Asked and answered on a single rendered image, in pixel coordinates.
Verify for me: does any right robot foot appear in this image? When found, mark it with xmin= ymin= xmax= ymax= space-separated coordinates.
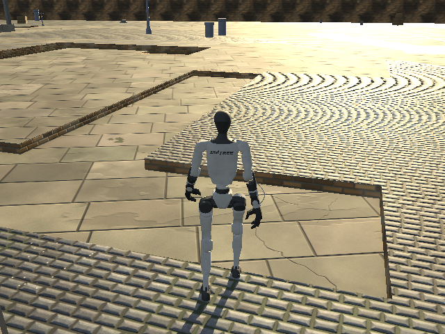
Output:
xmin=232 ymin=265 xmax=241 ymax=278

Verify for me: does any left robot forearm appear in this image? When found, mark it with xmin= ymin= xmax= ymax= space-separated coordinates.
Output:
xmin=186 ymin=167 xmax=197 ymax=191

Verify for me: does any robot left shin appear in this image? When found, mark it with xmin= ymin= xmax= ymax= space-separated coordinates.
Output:
xmin=201 ymin=240 xmax=211 ymax=291

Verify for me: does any left robot hand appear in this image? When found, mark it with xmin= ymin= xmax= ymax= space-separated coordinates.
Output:
xmin=185 ymin=188 xmax=201 ymax=202

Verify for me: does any right robot forearm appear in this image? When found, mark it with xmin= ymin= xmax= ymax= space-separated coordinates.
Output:
xmin=246 ymin=170 xmax=261 ymax=209

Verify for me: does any robot right upper arm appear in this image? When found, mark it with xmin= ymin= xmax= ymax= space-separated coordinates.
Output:
xmin=237 ymin=141 xmax=253 ymax=181

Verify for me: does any robot left upper arm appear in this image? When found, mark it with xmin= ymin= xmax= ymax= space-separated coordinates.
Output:
xmin=190 ymin=140 xmax=208 ymax=177

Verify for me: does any right robot hand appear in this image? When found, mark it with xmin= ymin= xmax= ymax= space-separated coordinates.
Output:
xmin=245 ymin=207 xmax=262 ymax=229

